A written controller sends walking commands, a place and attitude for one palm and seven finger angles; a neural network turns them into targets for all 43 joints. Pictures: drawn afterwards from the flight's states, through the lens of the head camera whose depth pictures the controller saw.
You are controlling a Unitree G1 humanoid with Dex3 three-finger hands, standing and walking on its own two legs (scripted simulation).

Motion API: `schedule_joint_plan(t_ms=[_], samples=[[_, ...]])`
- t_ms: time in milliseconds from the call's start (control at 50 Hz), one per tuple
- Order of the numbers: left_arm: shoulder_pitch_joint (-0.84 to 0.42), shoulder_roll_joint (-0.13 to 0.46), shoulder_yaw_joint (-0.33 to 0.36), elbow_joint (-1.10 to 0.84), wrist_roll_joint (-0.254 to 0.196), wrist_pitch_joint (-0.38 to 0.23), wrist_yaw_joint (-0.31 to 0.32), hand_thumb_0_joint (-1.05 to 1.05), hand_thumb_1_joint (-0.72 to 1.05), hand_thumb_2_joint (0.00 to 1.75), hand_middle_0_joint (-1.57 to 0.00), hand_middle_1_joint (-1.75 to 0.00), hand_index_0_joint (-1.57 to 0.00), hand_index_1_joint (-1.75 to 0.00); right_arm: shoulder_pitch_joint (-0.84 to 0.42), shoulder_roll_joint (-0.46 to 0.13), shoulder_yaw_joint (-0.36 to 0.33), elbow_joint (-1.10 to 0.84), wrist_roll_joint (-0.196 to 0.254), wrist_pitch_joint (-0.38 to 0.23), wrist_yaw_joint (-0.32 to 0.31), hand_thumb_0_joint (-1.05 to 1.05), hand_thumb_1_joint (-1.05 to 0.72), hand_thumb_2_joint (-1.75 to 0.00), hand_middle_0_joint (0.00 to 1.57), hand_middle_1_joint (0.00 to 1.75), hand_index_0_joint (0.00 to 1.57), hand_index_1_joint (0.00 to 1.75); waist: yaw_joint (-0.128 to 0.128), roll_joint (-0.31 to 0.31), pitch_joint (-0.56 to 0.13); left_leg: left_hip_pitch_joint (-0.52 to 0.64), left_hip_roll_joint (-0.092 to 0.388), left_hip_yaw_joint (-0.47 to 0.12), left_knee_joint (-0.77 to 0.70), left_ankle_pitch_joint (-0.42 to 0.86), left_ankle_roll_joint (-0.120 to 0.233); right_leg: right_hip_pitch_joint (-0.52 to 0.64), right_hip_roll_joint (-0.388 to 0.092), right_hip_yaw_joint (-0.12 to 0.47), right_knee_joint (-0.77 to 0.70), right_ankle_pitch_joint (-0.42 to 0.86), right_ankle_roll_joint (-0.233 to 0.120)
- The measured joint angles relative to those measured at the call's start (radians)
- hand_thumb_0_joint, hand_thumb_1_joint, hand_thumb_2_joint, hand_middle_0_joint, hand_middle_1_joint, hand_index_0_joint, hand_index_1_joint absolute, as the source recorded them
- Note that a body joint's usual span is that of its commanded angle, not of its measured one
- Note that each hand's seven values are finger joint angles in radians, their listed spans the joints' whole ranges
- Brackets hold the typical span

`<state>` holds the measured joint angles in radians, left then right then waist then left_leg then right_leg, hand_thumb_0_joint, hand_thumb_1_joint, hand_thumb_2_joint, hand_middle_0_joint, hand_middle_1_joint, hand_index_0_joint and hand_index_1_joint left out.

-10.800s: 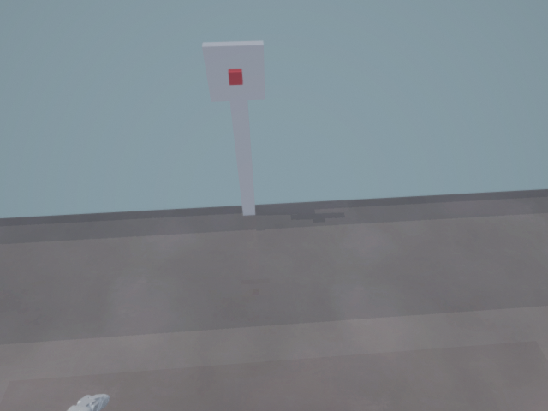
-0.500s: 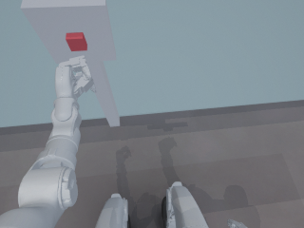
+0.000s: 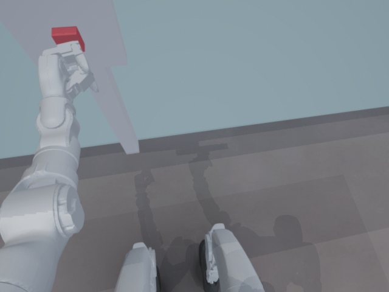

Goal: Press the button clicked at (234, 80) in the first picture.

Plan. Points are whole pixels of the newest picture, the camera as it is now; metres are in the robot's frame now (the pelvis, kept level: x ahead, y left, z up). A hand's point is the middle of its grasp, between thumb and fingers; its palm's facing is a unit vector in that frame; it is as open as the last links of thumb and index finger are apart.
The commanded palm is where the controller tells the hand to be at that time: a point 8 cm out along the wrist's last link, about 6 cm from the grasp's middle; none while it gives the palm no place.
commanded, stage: press the button with the knuckle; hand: left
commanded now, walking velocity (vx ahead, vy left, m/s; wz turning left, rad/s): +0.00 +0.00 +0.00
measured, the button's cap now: (69, 38) +0.59 +0.17 +0.08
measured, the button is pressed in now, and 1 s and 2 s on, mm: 2 10 0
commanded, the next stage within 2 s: hold the button down briefly in 0.44 s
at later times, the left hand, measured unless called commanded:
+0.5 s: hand (88, 68) +0.55 +0.15 +0.04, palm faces +0.04 -1.00 -0.04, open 3.3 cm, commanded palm +0.55 +0.18 +0.04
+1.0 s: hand (88, 68) +0.55 +0.15 +0.04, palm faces +0.06 -1.00 -0.03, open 3.3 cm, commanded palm +0.53 +0.18 +0.04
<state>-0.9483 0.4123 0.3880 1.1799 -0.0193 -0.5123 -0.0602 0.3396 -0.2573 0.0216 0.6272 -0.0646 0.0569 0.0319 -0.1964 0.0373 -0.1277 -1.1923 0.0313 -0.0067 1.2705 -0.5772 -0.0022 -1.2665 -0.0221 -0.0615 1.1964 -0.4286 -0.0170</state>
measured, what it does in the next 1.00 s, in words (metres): stands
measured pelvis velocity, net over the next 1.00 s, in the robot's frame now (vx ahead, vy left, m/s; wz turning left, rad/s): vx -0.03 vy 0.01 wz -0.01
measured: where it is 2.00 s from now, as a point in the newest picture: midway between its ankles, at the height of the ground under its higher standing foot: (181, 289)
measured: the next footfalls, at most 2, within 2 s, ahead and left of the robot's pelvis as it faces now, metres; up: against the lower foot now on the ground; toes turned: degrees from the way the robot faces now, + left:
none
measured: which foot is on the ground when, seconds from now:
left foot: down 0.00-1.00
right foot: down 0.00-1.00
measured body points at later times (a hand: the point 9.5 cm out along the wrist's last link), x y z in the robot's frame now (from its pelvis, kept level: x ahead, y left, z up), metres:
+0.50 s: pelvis -0.01 +0.01 -0.01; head +0.17 +0.03 +0.40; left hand +0.54 +0.20 +0.05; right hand -0.02 -0.25 -0.12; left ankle +0.00 +0.12 -0.62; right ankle +0.06 -0.11 -0.62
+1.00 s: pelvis -0.03 +0.01 -0.02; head +0.16 +0.03 +0.39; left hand +0.54 +0.20 +0.05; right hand -0.06 -0.24 -0.12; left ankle +0.00 +0.12 -0.62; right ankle +0.06 -0.11 -0.62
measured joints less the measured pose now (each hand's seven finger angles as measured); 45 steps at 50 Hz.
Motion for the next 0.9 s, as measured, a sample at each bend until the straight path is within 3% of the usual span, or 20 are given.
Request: schedule_joint_plan(t_ms=[480,760,900], samples=[[-0.145,0.062,-0.013,0.112,0.049,0.012,0.006,0.01,0.87,0.94,-1.30,-1.50,-1.46,-1.50,0.005,0.002,0.028,0.004,-0.017,0.002,0.008,0.00,-0.91,-0.90,0.20,0.29,0.21,0.30,-0.037,0.005,0.001,-0.086,-0.006,-0.034,0.052,0.006,0.008,-0.054,-0.007,-0.031,0.013,0.016,0.007],[-0.216,0.114,-0.011,0.158,0.072,0.046,0.031,0.01,0.85,0.95,-1.30,-1.50,-1.47,-1.50,0.018,0.001,0.045,0.006,-0.023,-0.023,0.011,0.00,-0.91,-0.90,0.20,0.29,0.21,0.30,-0.073,0.006,0.005,-0.146,-0.006,-0.041,0.086,0.026,0.011,-0.103,-0.006,-0.036,0.027,0.045,0.008],[-0.227,0.122,-0.015,0.160,0.071,0.054,0.038,0.01,0.86,0.94,-1.30,-1.50,-1.47,-1.50,0.033,-0.002,0.048,0.013,-0.023,-0.032,0.013,0.00,-0.91,-0.90,0.20,0.29,0.21,0.30,-0.076,0.010,0.011,-0.155,-0.007,-0.036,0.088,0.032,0.014,-0.113,-0.007,-0.031,0.027,0.053,0.010]])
